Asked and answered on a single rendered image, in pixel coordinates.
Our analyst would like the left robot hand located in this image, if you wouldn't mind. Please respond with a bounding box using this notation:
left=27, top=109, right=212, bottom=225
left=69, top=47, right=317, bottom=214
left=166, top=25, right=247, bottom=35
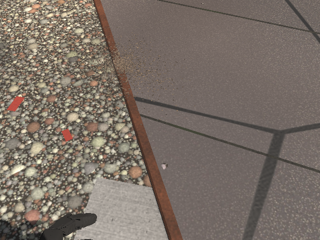
left=39, top=213, right=97, bottom=240

